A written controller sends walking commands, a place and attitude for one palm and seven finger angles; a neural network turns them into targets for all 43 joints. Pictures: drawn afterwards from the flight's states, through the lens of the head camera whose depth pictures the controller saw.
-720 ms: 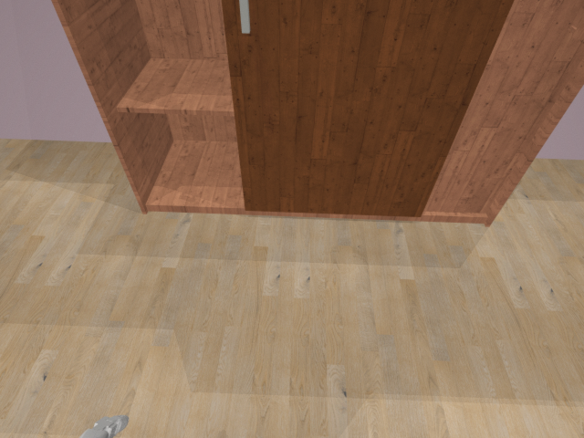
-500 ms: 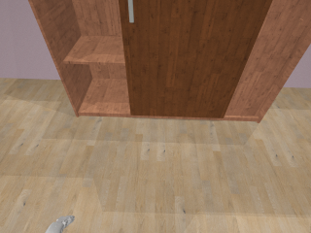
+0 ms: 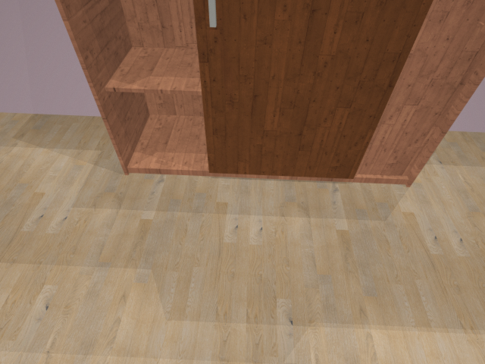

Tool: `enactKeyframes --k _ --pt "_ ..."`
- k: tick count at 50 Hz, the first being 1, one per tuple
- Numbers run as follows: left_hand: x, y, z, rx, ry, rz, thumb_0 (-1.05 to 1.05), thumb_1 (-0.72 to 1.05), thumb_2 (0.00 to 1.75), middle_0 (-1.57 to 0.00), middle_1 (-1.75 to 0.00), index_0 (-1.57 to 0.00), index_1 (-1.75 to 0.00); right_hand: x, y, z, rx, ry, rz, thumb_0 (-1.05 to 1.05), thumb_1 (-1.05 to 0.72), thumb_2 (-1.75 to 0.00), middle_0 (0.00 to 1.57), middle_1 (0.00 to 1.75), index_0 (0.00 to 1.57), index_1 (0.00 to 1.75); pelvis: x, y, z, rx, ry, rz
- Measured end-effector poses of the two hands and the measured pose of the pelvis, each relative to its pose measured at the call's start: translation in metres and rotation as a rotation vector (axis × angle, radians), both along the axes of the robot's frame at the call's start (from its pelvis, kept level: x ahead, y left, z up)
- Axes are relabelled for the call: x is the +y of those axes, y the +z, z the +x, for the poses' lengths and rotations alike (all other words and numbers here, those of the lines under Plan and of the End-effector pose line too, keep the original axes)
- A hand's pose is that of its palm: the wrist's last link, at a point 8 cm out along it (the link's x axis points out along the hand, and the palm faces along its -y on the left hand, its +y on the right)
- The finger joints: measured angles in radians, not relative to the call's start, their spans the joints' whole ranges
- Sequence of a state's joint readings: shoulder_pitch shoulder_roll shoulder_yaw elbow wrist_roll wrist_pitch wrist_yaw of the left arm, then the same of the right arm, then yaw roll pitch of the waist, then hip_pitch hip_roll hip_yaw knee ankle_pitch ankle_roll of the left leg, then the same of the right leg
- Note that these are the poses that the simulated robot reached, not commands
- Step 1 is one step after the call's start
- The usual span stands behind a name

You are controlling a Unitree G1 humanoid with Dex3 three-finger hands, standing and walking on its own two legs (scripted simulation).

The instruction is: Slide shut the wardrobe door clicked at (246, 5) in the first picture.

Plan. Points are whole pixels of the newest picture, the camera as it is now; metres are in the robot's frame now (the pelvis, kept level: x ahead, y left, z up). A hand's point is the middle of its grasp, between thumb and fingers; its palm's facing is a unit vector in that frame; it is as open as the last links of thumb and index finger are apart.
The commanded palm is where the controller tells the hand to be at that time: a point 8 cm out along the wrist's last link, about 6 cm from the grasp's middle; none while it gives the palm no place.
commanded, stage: stand and wait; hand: right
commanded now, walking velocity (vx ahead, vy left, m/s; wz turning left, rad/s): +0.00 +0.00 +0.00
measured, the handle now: out of the picture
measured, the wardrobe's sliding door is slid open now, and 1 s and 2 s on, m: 0.47 0.47 0.47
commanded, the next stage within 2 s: look at it before walking up in 0.10 s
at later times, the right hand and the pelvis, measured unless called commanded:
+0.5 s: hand out of the picture +0.08 -0.24 -0.15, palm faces -0.03 +0.94 -0.33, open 7.4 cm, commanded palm none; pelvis +0.00 +0.00 +0.00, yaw +0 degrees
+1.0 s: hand out of the picture +0.07 -0.23 -0.16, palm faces -0.05 +0.95 -0.32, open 7.4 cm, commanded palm none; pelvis +0.00 +0.00 +0.00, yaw +3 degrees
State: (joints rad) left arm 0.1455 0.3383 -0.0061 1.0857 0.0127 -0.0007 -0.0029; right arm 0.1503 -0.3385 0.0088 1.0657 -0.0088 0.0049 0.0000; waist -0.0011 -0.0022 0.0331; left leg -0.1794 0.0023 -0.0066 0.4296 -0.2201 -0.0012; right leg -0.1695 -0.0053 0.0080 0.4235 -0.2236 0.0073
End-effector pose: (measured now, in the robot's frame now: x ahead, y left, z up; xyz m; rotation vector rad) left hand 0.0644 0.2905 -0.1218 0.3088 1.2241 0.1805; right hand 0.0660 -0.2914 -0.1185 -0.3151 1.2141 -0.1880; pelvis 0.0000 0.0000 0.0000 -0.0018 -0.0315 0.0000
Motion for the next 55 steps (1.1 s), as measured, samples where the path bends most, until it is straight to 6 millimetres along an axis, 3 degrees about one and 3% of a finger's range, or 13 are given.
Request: enactKeyframes --k 16,46,50,55 --pt "0.0 0.001 0.005 -0.019 0.0 -0.008 0.0 0.91 0.89 -0.2 -0.3 -0.2 -0.3 0.005 0.003 0.01 -0.024 0.009 0.003 0.0 -0.9 -0.9 0.2 0.3 0.21 0.3 0.002 0.001 0.0 0.001 0.004 -0.002" --pt "0.001 0.003 0.013 -0.028 0.007 0.001 0.0 0.91 0.89 -0.2 -0.3 -0.2 -0.3 0.005 0.001 0.005 0.005 0.0 0.003 0.0 -0.9 -0.9 0.2 0.3 0.21 0.3 0.003 0.002 0.003 0.002 0.023 0.001" --pt "-0.006 -0.002 0.007 -0.044 0.047 -0.012 0.0 0.91 0.89 -0.2 -0.3 -0.2 -0.3 0.012 -0.006 0.003 0.034 0.016 0.013 0.0 -0.9 -0.9 0.2 0.3 0.21 0.3 0.003 -0.002 0.0 0.007 0.061 -0.002" --pt "-0.017 -0.015 -0.016 -0.043 0.11 -0.055 0.0 0.91 0.89 -0.2 -0.3 -0.2 -0.3 0.03 -0.018 0.0 0.072 0.056 0.045 0.0 -0.9 -0.9 0.2 0.3 0.2 0.3 0.006 -0.009 -0.007 0.01 0.116 -0.024"
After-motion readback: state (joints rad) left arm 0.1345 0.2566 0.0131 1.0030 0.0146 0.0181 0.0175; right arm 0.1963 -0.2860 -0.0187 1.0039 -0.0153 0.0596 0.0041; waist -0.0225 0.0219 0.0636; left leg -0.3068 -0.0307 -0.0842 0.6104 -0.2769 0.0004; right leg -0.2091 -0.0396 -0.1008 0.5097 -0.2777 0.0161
